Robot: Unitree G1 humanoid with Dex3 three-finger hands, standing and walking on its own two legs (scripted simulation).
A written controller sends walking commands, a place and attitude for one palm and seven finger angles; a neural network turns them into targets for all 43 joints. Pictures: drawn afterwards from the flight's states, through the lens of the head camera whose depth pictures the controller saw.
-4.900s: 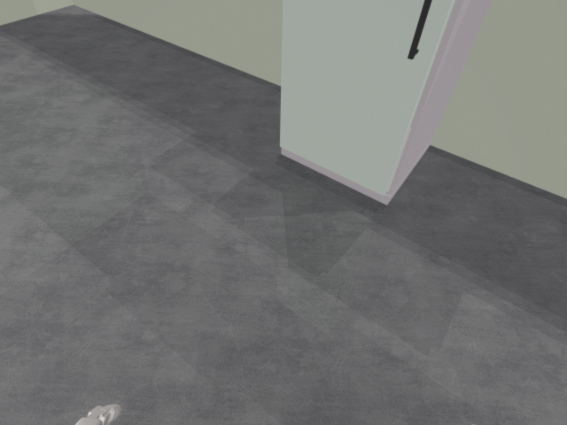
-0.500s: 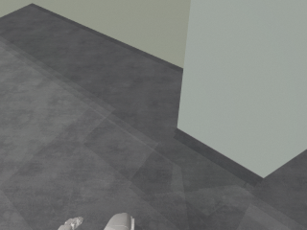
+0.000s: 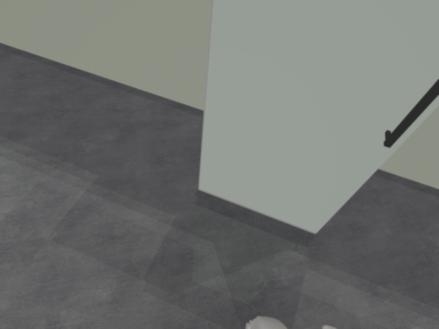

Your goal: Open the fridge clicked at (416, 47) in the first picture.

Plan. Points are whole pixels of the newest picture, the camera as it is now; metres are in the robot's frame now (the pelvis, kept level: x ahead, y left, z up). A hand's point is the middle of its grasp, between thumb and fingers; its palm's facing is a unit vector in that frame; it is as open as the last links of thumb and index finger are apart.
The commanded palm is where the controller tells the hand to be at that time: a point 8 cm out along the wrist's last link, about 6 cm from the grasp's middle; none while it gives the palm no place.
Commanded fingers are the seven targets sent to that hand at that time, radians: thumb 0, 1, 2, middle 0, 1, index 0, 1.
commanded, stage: turn to face it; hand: right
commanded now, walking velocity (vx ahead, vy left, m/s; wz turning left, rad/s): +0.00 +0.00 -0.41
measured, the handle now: (414, 108) +0.64 -0.41 +0.09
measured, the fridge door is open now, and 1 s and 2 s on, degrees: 0 0 0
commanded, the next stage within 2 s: take the last steps up to it in 0.34 s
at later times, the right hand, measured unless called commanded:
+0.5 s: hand out of the picture -0.01 -0.28 -0.17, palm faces +0.22 +0.95 -0.24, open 7.4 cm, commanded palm none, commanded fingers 0.00 -0.90 -0.90 0.20 0.30 0.20 0.30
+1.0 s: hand out of the picture -0.05 -0.19 -0.16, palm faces +0.32 +0.93 -0.19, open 7.4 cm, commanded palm none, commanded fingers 0.00 -0.90 -0.90 0.20 0.30 0.20 0.30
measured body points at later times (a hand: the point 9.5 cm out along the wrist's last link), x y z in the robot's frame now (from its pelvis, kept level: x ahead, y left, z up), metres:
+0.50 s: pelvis -0.02 -0.06 +0.00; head +0.01 -0.09 +0.45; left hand +0.12 +0.16 -0.13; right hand -0.02 -0.33 -0.15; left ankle -0.02 +0.11 -0.66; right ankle -0.02 -0.14 -0.74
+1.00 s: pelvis +0.06 -0.05 +0.00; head +0.07 -0.04 +0.45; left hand +0.11 +0.18 -0.16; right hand -0.06 -0.24 -0.14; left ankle +0.01 +0.07 -0.74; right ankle +0.08 -0.21 -0.67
